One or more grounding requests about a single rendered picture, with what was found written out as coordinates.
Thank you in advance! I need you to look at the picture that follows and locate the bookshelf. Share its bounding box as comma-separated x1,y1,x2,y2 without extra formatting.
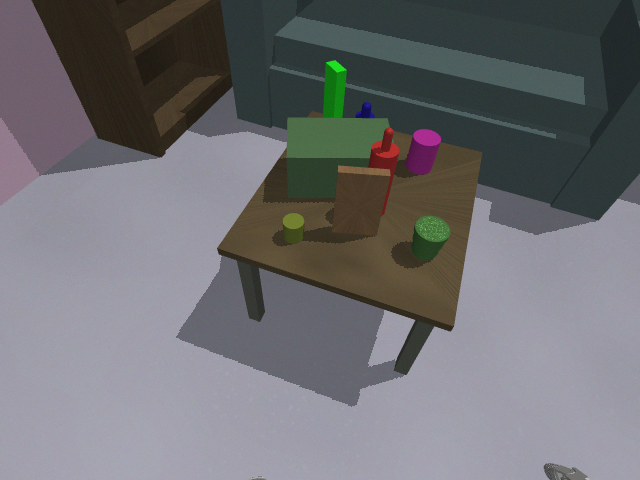
32,0,233,157

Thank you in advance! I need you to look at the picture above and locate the right robot hand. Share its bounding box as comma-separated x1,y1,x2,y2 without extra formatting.
544,463,589,480

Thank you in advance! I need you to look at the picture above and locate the coffee table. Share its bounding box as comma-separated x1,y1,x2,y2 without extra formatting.
217,111,482,375

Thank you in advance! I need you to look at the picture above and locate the sofa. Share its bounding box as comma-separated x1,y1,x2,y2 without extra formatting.
220,0,640,221

